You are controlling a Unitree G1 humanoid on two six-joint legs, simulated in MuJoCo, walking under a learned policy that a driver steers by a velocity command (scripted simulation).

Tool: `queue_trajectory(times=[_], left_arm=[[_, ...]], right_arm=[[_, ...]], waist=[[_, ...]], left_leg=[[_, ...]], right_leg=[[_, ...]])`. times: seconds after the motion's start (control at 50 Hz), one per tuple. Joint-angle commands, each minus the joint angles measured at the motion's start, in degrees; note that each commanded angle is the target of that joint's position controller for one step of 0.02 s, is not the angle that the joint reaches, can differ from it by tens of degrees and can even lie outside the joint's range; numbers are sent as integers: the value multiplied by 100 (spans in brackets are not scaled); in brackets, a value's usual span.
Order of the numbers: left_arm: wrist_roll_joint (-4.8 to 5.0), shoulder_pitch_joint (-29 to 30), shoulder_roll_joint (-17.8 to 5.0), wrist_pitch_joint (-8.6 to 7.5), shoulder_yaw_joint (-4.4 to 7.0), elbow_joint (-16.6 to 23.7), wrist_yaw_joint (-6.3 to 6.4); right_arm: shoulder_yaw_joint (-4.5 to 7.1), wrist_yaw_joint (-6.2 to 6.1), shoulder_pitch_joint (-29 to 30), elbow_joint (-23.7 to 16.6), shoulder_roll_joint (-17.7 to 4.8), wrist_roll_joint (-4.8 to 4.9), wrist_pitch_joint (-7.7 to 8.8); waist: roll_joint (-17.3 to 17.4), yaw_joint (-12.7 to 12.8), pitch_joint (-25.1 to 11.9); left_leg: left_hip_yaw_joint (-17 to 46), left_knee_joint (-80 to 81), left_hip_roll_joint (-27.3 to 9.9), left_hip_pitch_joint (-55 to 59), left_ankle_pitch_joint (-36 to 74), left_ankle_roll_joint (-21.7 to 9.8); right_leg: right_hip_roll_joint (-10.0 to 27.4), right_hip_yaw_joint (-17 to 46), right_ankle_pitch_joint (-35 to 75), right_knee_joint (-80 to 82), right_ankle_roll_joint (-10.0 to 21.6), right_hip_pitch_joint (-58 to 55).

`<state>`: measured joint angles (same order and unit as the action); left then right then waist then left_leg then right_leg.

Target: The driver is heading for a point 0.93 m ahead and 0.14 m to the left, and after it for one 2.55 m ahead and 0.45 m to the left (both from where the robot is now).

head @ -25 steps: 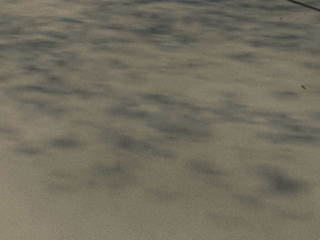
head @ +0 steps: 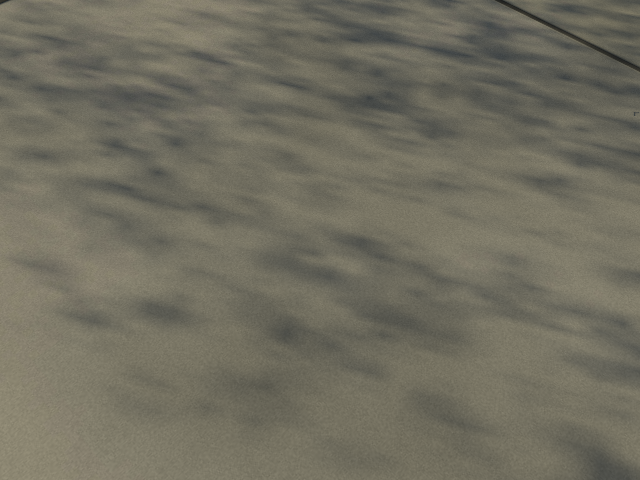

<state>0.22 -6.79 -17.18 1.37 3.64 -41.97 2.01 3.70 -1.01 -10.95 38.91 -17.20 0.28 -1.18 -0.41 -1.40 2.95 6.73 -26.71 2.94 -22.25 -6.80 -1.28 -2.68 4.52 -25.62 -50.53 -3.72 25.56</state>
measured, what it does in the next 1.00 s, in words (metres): steps on the spot, turning left: right foot, then left foot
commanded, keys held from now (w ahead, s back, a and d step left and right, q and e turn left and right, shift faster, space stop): q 0.62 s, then no key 0.12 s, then w+e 0.26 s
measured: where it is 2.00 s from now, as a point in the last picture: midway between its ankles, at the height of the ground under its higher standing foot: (306, 418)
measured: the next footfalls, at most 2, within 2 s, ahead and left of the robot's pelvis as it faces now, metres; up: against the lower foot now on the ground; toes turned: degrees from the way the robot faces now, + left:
right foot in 0.14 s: +0.07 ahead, -0.14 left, +0.00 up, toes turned +11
left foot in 0.58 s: -0.01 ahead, +0.11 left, +0.00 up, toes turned +23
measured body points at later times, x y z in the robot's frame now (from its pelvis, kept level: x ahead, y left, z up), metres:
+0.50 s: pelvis +0.00 -0.03 +0.00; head +0.04 -0.02 +0.45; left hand +0.04 +0.28 -0.10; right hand +0.24 -0.24 -0.09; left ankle -0.04 +0.11 -0.70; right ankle +0.03 -0.15 -0.74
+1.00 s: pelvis +0.02 +0.02 +0.01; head +0.02 +0.02 +0.46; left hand +0.02 +0.33 -0.10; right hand +0.24 -0.18 -0.09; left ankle -0.05 +0.10 -0.74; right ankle +0.10 -0.10 -0.70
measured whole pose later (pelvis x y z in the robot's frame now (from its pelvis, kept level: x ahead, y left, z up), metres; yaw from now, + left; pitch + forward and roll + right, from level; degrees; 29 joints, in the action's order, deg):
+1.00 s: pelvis +0.02 +0.02 +0.01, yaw +23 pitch +1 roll +0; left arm 1.4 -12.7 -17.2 -0.9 3.5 -44.4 -0.5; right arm 2.5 -0.2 -13.5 40.9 -15.7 0.0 2.1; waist -0.2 -1.1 -0.8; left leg -0.7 -18.2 2.0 -7.3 -12.2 -2.7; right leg 3.3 0.2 -17.4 -42.2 -0.3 23.9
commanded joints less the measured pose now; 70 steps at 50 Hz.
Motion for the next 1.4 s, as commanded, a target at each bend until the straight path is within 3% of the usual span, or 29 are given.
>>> queue_trajectory(times=[0.02,0.14,0.16,0.18,0.2,0.22,0.26,0.4,0.5,0.56,0.58,0.6,0.62,0.64,0.68,0.7,0.74,0.78,0.84,1.04,1.1,1.16,1.18,1.2,1.22,1.24,1.28,1.3,1.4], left_arm=[[19,-239,-343,-96,92,272,-10],[17,-751,-561,-252,229,112,-123],[-90,-901,-958,-237,321,151,-82],[-292,-659,-1370,-200,408,162,-94],[-368,-278,-1048,-255,313,380,-82],[-286,67,-730,-278,223,478,-39],[-78,253,-538,-285,159,523,12],[-95,-427,-857,-107,262,365,88],[16,-264,-1092,-95,368,355,-54],[186,-129,-1045,-131,370,291,-89],[150,-456,-836,-162,319,150,-113],[-161,-490,-467,-177,195,304,-142],[-216,-22,-454,-191,169,587,-92],[-100,206,-741,-173,248,576,-60],[-14,59,-765,-109,291,385,-5],[-60,-25,-806,-77,306,337,20],[-47,-207,-703,-70,279,260,-11],[10,-376,-555,-87,198,143,-83],[96,71,-593,-153,141,278,-171],[145,75,-455,-393,41,353,-322],[153,-34,-445,-397,18,382,-380],[157,-991,-638,-372,140,115,-345],[200,-1806,-1076,-359,320,-41,-284],[157,-2260,-1910,-400,483,15,-265],[109,-2175,-1436,-492,339,116,-308],[56,-1878,-1129,-549,246,215,-316],[51,-1418,-804,-546,136,371,-313],[19,-1302,-819,-539,114,432,-285],[75,-1372,-979,-520,172,406,-109]], right_arm=[[310,-89,138,-460,-989,17,-15],[310,-128,255,-554,-910,120,-155],[237,-113,105,-576,-654,76,-153],[255,-94,232,-789,-611,106,-86],[385,-91,70,-669,-1028,2,-28],[464,-71,-131,-489,-1167,43,-52],[428,-100,-361,-291,-919,26,-171],[206,47,434,-799,-480,101,-181],[218,153,348,-894,-560,99,-242],[284,202,-88,-780,-569,95,-282],[370,149,-332,-716,-781,80,-278],[539,51,-576,-791,-1475,71,-248],[509,83,-427,-933,-1635,-114,-121],[425,129,-428,-900,-1304,-168,1],[294,83,131,-832,-923,-51,91],[230,52,314,-831,-806,22,83],[163,8,352,-798,-736,-38,82],[97,-19,168,-650,-544,-42,115],[152,-11,-105,-419,-827,-71,180],[270,114,-275,38,-1015,46,483],[301,165,-207,101,-1048,109,463],[244,174,-60,122,-879,95,440],[125,170,46,33,-546,-19,480],[-8,170,245,-453,-179,-141,607],[65,199,341,-393,-582,36,758],[118,265,368,-400,-820,188,848],[124,256,407,-277,-803,-33,896],[138,259,397,-300,-768,-96,884],[38,253,874,-391,-428,-94,766]], waist=[[1023,67,-1085],[935,286,-896],[101,221,-909],[-1645,76,-510],[-1238,46,-437],[-810,-114,-425],[-597,-103,-349],[-895,457,-534],[-1030,400,-619],[-882,70,-678],[-395,26,-796],[1278,102,-942],[1742,-77,-1048],[1059,-283,-1141],[643,46,-800],[718,123,-741],[786,214,-855],[776,144,-998],[1058,-167,-427],[574,-230,30],[505,-111,-1],[275,424,-340],[-430,767,-676],[-1961,770,-872],[-1243,863,-936],[-1013,715,-532],[-210,488,-173],[-381,337,-160],[-321,330,-22]], left_leg=[[1596,805,-1147,926,256,-1009],[1890,461,-750,274,-831,-559],[1378,-507,-317,-405,-1808,-236],[166,-1821,545,-1298,-2608,59],[353,-3075,119,-1257,-2624,238],[329,-3599,97,-1207,-2300,293],[204,-4204,26,-1411,-1766,500],[-448,-2818,-420,-1295,-1616,792],[-947,-1545,-400,-198,-1558,534],[-1138,30,-221,773,-482,109],[-798,518,-270,1603,372,-111],[1071,483,-1652,2759,2671,-660],[2309,492,-2639,2473,3362,-1900],[1949,659,-2450,2261,2763,-1974],[1074,631,-1764,1907,1923,-1301],[895,637,-1636,1749,1981,-1184],[702,672,-1487,1551,2220,-1191],[581,999,-1364,1724,345,-1134],[1057,1611,-1576,1659,-1905,-1141],[569,1961,-1942,1866,-1826,-1102],[140,1762,-1887,1671,-1572,-984],[-634,488,-1476,781,-841,-603],[-1264,-1217,-1018,96,-367,-220],[-1360,-3419,46,-2117,-2130,314],[-332,-4248,-167,-2854,-2526,221],[-222,-4321,-452,-3103,-2040,61],[-277,-3642,-754,-2724,-1164,15],[-262,-3318,-801,-2360,-881,67],[-506,-1656,-459,-1665,369,448]], right_leg=[[-67,-6,357,715,-49,-297],[146,-24,1377,2852,339,-1616],[1255,964,1148,3278,740,-2115],[2260,2417,1572,3732,1563,-1627],[2522,2457,1978,3674,1875,-1366],[2225,1848,2229,3518,1688,-1312],[1782,1065,2489,3313,1410,-1588],[1883,262,3430,3175,1650,-2546],[2033,-147,3767,3000,1592,-2180],[1929,-491,3443,2360,1171,-1892],[1674,-850,2758,1725,759,-1343],[1022,-1370,263,14,158,248],[322,-723,-1424,-1257,-108,1276],[471,-223,-1272,-1836,-81,1255],[645,-102,-386,-1624,-10,1172],[635,-130,-60,-1495,-59,1028],[520,-208,363,-1439,-139,592],[596,-330,749,-653,-126,441],[635,-387,832,158,26,613],[767,-426,784,1189,527,610],[692,-659,990,1569,653,60],[263,-986,1122,2017,882,-1683],[755,-42,842,2422,1189,-2705],[2115,3219,-206,3448,2281,-3869],[2364,3907,-932,3907,2514,-3986],[2245,3393,-746,3890,2324,-3740],[1772,2335,469,3849,1948,-3058],[1653,2059,1115,3891,1904,-2722],[1096,1033,2753,3977,1697,-1962]])
Keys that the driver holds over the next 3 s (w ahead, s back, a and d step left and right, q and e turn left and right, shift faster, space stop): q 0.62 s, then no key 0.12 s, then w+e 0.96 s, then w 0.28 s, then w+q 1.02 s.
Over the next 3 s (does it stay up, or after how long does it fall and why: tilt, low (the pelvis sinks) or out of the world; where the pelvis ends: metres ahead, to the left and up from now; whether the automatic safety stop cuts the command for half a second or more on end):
stays up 1.05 0.07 0.01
